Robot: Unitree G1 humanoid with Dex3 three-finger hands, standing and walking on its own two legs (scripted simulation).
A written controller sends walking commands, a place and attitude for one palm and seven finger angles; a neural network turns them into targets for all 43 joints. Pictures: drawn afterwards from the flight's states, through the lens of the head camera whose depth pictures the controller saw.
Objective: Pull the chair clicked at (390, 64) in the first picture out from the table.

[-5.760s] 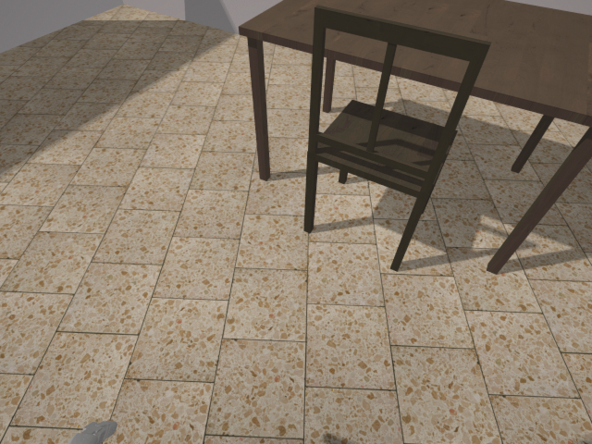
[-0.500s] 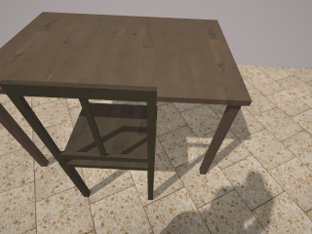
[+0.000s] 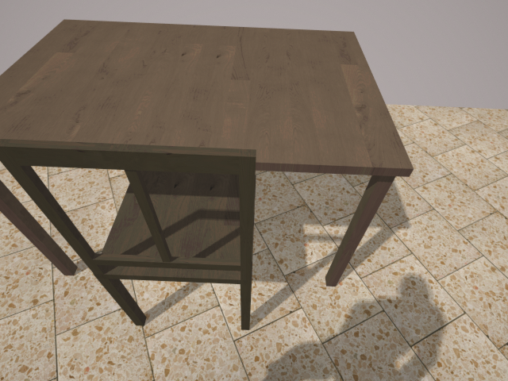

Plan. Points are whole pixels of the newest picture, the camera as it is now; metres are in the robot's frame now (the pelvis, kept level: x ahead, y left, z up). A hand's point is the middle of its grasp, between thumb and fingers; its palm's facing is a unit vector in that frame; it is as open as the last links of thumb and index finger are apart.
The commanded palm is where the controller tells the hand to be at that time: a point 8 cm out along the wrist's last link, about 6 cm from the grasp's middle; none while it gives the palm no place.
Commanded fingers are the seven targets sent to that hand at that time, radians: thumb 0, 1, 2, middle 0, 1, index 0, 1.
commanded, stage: raise the hand toward the chair's back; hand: left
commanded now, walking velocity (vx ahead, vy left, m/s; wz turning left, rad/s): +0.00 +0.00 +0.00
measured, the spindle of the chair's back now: (152, 221) +0.43 +0.25 -0.08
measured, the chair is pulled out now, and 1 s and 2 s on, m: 0.00 0.00 0.00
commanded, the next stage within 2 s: none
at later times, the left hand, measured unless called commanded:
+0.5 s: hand out of the picture +0.13 +0.16 -0.08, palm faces +0.03 -1.00 +0.02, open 9.2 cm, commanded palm +0.11 +0.23 -0.06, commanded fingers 0.00 0.39 0.68 -0.15 -0.22 -0.15 -0.22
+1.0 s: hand (138, 366) +0.15 +0.19 -0.06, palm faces +0.03 -1.00 -0.05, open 13.6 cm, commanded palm +0.12 +0.24 -0.05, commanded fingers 0.00 -0.20 0.43 -0.09 -0.13 -0.09 -0.13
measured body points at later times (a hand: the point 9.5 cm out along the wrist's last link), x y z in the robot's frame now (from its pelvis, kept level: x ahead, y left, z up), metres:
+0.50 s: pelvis -0.07 -0.02 -0.09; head -0.01 -0.01 +0.35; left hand +0.13 +0.21 -0.07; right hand +0.18 -0.27 -0.13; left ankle -0.03 +0.11 -0.74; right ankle -0.06 -0.10 -0.74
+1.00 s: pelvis -0.08 -0.01 -0.09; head +0.00 +0.00 +0.35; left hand +0.15 +0.24 -0.05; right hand +0.06 -0.25 -0.19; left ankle -0.03 +0.11 -0.74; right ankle -0.06 -0.10 -0.74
